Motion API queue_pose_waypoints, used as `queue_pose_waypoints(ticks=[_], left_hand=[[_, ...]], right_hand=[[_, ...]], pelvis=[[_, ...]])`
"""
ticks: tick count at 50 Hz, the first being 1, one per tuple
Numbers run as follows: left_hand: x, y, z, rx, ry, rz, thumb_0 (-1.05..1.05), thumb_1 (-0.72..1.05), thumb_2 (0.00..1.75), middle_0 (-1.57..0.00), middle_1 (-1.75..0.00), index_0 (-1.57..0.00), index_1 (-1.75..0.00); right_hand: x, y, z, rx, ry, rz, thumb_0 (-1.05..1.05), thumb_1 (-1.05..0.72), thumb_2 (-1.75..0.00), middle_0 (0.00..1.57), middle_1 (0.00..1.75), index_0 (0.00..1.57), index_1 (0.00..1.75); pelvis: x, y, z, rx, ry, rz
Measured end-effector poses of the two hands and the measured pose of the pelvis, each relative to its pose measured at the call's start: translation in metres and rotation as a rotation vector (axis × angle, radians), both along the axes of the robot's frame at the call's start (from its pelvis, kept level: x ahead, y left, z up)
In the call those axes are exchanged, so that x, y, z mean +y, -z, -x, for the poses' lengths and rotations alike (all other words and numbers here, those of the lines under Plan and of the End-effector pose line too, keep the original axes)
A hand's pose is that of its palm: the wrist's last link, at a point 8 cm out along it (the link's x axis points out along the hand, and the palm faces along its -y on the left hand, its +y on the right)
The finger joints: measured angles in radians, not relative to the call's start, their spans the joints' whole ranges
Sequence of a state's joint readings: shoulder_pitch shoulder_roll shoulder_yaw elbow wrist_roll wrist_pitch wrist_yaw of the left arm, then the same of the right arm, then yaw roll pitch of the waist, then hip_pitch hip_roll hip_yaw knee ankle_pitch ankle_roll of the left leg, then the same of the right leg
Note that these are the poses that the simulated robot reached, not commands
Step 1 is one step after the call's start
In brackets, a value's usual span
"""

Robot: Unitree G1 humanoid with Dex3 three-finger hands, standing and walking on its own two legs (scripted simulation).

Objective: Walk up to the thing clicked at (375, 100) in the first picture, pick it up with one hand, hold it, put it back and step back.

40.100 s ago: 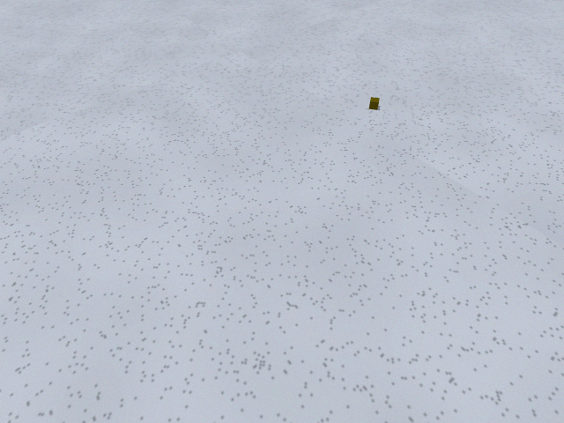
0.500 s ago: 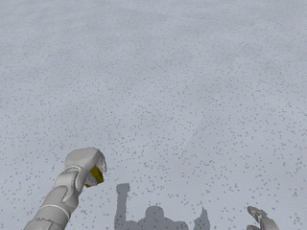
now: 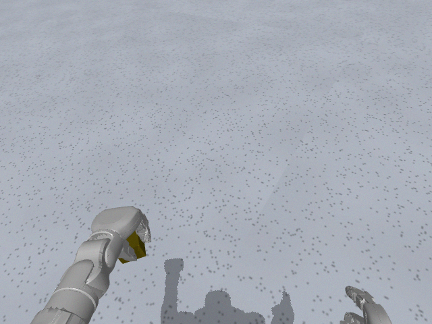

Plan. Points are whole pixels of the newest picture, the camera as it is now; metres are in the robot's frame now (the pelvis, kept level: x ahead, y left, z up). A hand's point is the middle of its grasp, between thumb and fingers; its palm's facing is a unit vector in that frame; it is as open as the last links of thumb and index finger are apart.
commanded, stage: hold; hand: left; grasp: from above
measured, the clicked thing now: (129, 244) +0.31 +0.23 -0.08
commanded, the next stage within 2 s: crouch in 0.24 s
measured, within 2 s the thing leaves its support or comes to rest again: neither
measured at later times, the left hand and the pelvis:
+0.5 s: hand (126, 245) +0.29 +0.22 -0.04, palm faces -0.46 -0.08 -0.88, open 5.6 cm; pelvis +0.00 +0.00 +0.00, yaw +0 degrees
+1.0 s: hand (145, 256) +0.35 +0.25 -0.24, palm faces -0.42 +0.03 -0.91, open 5.7 cm; pelvis -0.04 +0.01 -0.13, yaw +1 degrees
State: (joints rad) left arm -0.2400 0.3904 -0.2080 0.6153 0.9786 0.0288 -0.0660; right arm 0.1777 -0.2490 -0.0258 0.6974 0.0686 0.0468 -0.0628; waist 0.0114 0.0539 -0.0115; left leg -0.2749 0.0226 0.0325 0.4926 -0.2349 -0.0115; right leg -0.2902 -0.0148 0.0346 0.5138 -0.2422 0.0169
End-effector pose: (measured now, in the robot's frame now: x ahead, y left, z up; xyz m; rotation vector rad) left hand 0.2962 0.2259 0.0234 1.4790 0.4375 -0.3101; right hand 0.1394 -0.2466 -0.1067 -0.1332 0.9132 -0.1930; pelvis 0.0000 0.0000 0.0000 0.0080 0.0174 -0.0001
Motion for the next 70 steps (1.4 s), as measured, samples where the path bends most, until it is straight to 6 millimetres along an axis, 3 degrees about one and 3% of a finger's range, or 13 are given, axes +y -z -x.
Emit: queue_pose_waypoints(ticks=[21, 30, 35, 40, 48, 57, 63, 70], left_hand=[[0.001, -0.001, -0.004, -0.013, -0.007, -0.005, -0.09, 0.48, 0.03, -0.84, -0.3, -1.16, -0.3], [0.001, 0.028, 0.004, 0.023, 0.014, -0.001, -0.09, 0.46, 0.06, -0.87, -0.26, -1.18, -0.27], [0.006, 0.063, 0.002, 0.033, 0.03, -0.025, -0.1, 0.46, 0.06, -0.88, -0.25, -1.19, -0.26], [0.013, 0.105, -0.011, -0.003, 0.047, -0.063, -0.1, 0.46, 0.05, -0.89, -0.25, -1.19, -0.26], [0.021, 0.184, -0.047, -0.043, 0.04, -0.103, -0.1, 0.46, 0.05, -0.88, -0.26, -1.17, -0.26], [0.019, 0.272, -0.075, -0.048, 0.009, -0.095, -0.09, 0.46, 0.07, -0.87, -0.26, -1.13, -0.27], [0.022, 0.328, -0.087, -0.014, -0.008, -0.086, -0.09, 0.45, 0.08, -0.87, -0.26, -1.12, -0.26], [0.029, 0.391, -0.1, 0.002, 0.006, -0.06, -0.1, 0.45, 0.07, -0.87, -0.25, -1.14, -0.25]], right_hand=[[-0.002, 0.001, 0.001, 0.02, 0.007, -0.002, 0.01, -0.9, -0.89, 0.2, 0.3, 0.2, 0.3], [-0.004, 0.001, 0.004, 0.041, -0.001, 0.017, 0.01, -0.89, -0.89, 0.2, 0.3, 0.2, 0.3], [-0.011, 0.013, 0.017, 0.097, -0.015, 0.054, 0.01, -0.89, -0.89, 0.2, 0.3, 0.2, 0.3], [-0.023, 0.041, 0.042, 0.174, -0.017, 0.101, 0.01, -0.89, -0.89, 0.2, 0.3, 0.2, 0.3], [-0.033, 0.111, 0.103, 0.307, 0.045, 0.153, 0.01, -0.89, -0.89, 0.2, 0.3, 0.2, 0.3], [-0.016, 0.195, 0.166, 0.448, 0.099, 0.134, 0.01, -0.89, -0.89, 0.2, 0.3, 0.2, 0.3], [-0.003, 0.243, 0.182, 0.481, 0.094, 0.11, 0.01, -0.89, -0.89, 0.21, 0.3, 0.2, 0.3], [-0.003, 0.288, 0.179, 0.496, 0.041, 0.118, 0.01, -0.89, -0.89, 0.21, 0.3, 0.2, 0.3]], pelvis=[[0.0, -0.001, -0.003, 0.0, -0.003, 0.001], [-0.002, 0.002, 0.0, 0.023, -0.011, 0.0], [-0.003, 0.014, 0.008, 0.088, -0.023, 0.005], [-0.001, 0.044, 0.019, 0.201, -0.031, 0.019], [0.007, 0.114, 0.036, 0.374, -0.022, 0.041], [0.014, 0.191, 0.054, 0.511, -0.012, 0.055], [0.015, 0.237, 0.063, 0.57, -0.011, 0.064], [0.014, 0.285, 0.067, 0.628, -0.01, 0.081]])
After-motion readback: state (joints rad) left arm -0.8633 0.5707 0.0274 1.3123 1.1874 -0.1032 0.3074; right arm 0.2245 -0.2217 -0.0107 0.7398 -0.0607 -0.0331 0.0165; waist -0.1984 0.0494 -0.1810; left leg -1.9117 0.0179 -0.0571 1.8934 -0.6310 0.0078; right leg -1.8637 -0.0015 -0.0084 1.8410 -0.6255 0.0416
